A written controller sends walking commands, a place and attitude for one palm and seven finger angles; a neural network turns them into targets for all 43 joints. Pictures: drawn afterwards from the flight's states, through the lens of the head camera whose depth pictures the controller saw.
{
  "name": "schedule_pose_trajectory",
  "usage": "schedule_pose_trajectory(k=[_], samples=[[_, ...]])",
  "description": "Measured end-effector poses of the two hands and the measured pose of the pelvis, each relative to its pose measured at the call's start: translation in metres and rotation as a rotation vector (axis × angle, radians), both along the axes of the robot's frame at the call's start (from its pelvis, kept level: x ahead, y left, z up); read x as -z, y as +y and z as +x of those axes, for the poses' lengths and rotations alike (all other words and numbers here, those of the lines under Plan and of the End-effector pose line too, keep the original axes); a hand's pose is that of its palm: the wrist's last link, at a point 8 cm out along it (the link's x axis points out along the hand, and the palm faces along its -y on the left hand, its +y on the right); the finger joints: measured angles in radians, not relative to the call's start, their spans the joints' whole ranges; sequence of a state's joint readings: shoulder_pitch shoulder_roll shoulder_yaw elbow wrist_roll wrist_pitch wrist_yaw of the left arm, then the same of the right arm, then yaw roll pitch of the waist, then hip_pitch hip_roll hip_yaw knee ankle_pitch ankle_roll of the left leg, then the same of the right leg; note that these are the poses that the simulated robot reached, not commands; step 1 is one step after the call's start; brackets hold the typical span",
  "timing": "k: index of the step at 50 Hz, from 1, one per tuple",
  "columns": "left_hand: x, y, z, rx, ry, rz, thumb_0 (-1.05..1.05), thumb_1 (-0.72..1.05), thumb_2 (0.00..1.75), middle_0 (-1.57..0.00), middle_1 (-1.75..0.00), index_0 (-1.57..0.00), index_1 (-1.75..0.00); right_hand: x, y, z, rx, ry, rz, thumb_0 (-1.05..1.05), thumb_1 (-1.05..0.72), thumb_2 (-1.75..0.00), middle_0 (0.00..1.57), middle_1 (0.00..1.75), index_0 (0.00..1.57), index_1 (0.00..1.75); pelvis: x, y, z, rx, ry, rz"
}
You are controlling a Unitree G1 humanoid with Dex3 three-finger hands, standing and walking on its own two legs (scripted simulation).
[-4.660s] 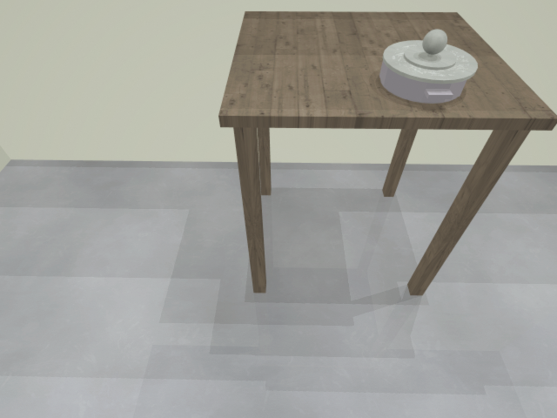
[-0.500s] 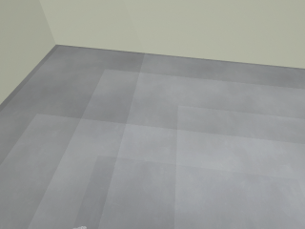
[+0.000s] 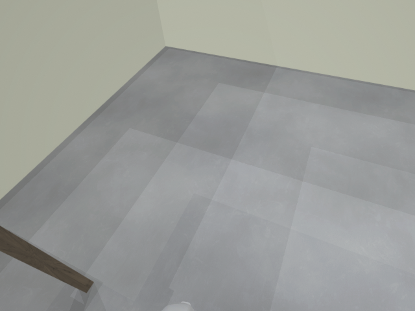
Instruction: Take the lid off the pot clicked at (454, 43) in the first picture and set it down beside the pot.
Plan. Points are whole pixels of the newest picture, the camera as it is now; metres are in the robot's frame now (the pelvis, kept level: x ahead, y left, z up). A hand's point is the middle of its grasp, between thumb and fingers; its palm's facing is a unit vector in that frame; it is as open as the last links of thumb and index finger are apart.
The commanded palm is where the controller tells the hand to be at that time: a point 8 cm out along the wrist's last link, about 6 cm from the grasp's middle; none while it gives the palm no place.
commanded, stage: turn to face it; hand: left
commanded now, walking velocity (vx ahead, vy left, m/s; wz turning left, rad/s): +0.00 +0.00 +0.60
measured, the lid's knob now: out of the picture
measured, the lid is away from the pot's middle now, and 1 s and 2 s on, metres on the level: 0.00 0.00 0.00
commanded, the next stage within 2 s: take the last steps up to it in 1.84 s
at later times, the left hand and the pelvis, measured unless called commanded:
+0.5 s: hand out of the picture -0.03 +0.26 -0.17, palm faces +0.35 -0.90 -0.26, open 7.4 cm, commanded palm none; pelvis -0.01 +0.03 +0.01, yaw +17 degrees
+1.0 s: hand out of the picture -0.04 +0.20 -0.13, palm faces +0.56 -0.78 -0.27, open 7.4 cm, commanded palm none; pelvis +0.00 -0.01 +0.01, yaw +36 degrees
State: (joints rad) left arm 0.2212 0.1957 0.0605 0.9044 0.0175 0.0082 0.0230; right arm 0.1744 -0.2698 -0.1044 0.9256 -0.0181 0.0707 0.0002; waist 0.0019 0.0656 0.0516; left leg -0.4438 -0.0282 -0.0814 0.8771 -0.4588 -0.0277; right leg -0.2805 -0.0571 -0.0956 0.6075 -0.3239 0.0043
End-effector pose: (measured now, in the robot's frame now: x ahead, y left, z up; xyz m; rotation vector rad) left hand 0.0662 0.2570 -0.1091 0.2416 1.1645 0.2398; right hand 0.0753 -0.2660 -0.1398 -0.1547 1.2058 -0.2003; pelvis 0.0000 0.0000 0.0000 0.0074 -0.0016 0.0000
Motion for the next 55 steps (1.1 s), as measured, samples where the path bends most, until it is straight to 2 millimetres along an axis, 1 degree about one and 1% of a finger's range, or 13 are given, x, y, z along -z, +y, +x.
schedule_pose_trajectory(k=[5, 10, 14, 18, 20, 23, 31, 37, 40, 44, 48, 52, 55], samples=[[-0.003, -0.017, -0.026, -0.056, 0.016, -0.03, 0.01, 0.91, 0.9, -0.2, -0.3, -0.21, -0.3, -0.011, -0.003, 0.027, -0.08, -0.02, 0.005, 0.01, -0.9, -0.9, 0.2, 0.3, 0.2, 0.3, -0.008, -0.006, -0.003, -0.067, -0.01, 0.021], [0.004, -0.021, -0.054, -0.12, 0.05, -0.068, 0.01, 0.91, 0.9, -0.2, -0.3, -0.21, -0.3, -0.02, 0.012, 0.053, -0.169, -0.029, 0.003, 0.01, -0.91, -0.9, 0.19, 0.3, 0.2, 0.3, -0.011, -0.005, -0.006, -0.13, -0.006, 0.03], [0.015, -0.008, -0.082, -0.193, 0.084, -0.091, 0.01, 0.9, 0.9, -0.2, -0.3, -0.21, -0.3, -0.025, 0.037, 0.078, -0.256, -0.05, -0.012, 0.01, -0.91, -0.9, 0.19, 0.3, 0.2, 0.3, -0.007, 0.006, -0.008, -0.18, 0.004, 0.02], [0.036, 0.016, -0.111, -0.275, 0.116, -0.107, 0.01, 0.9, 0.9, -0.21, -0.3, -0.21, -0.3, -0.025, 0.067, 0.098, -0.339, -0.105, -0.037, 0.01, -0.9, -0.9, 0.2, 0.3, 0.2, 0.3, 0.006, 0.022, -0.011, -0.235, 0.011, 0.002], [0.038, 0.027, -0.12, -0.301, 0.139, -0.098, 0.01, 0.91, 0.9, -0.2, -0.3, -0.21, -0.3, -0.029, 0.078, 0.099, -0.362, -0.117, -0.041, 0.01, -0.9, -0.9, 0.2, 0.3, 0.2, 0.3, 0.005, 0.026, -0.013, -0.251, 0.004, 0.002], [0.031, 0.04, -0.121, -0.333, 0.126, -0.085, 0.01, 0.91, 0.9, -0.2, -0.3, -0.2, -0.3, -0.034, 0.086, 0.092, -0.379, -0.1, -0.048, 0.01, -0.9, -0.9, 0.2, 0.3, 0.2, 0.3, -0.002, 0.029, -0.014, -0.283, -0.003, -0.012], [0.006, 0.051, -0.101, -0.365, 0.013, -0.035, 0.01, 0.91, 0.9, -0.2, -0.3, -0.2, -0.3, -0.027, 0.084, 0.072, -0.402, -0.009, -0.025, 0.01, -0.9, -0.9, 0.2, 0.3, 0.21, 0.3, -0.01, 0.026, -0.012, -0.364, -0.004, -0.015], [-0.005, 0.033, -0.083, -0.388, -0.069, 0.005, 0.01, 0.91, 0.9, -0.2, -0.3, -0.2, -0.3, -0.008, 0.062, 0.07, -0.422, 0.053, -0.004, 0.01, -0.9, -0.9, 0.2, 0.3, 0.21, 0.3, -0.005, 0.006, -0.005, -0.44, 0.002, -0.006], [-0.008, 0.018, -0.085, -0.406, -0.099, 0.028, 0.01, 0.91, 0.9, -0.2, -0.3, -0.2, -0.3, 0.003, 0.051, 0.079, -0.444, 0.068, 0.004, 0.01, -0.9, -0.9, 0.2, 0.3, 0.21, 0.3, 0.0, -0.005, -0.002, -0.484, -0.002, 0.0], [-0.014, -0.004, -0.104, -0.464, -0.08, 0.013, 0.01, 0.91, 0.9, -0.2, -0.3, -0.21, -0.3, -0.001, 0.048, 0.095, -0.496, 0.077, 0.002, 0.01, -0.9, -0.9, 0.2, 0.3, 0.2, 0.3, -0.007, -0.01, 0.0, -0.541, -0.006, 0.017], [-0.011, -0.022, -0.128, -0.524, -0.041, -0.016, 0.01, 0.91, 0.9, -0.2, -0.3, -0.21, -0.3, -0.009, 0.055, 0.112, -0.557, 0.068, -0.004, 0.01, -0.9, -0.9, 0.2, 0.3, 0.2, 0.3, -0.012, -0.012, 0.0, -0.594, -0.007, 0.03], [-0.003, -0.034, -0.159, -0.595, 0.001, -0.053, 0.01, 0.91, 0.9, -0.2, -0.3, -0.21, -0.3, -0.015, 0.075, 0.131, -0.635, 0.058, -0.022, 0.01, -0.91, -0.9, 0.2, 0.3, 0.2, 0.3, -0.012, -0.009, -0.005, -0.648, -0.002, 0.031], [0.007, -0.038, -0.189, -0.657, 0.038, -0.081, 0.01, 0.9, 0.9, -0.2, -0.3, -0.21, -0.3, -0.02, 0.102, 0.145, -0.707, 0.031, -0.034, 0.01, -0.91, -0.9, 0.19, 0.3, 0.2, 0.3, -0.01, -0.002, -0.011, -0.687, 0.002, 0.024]])
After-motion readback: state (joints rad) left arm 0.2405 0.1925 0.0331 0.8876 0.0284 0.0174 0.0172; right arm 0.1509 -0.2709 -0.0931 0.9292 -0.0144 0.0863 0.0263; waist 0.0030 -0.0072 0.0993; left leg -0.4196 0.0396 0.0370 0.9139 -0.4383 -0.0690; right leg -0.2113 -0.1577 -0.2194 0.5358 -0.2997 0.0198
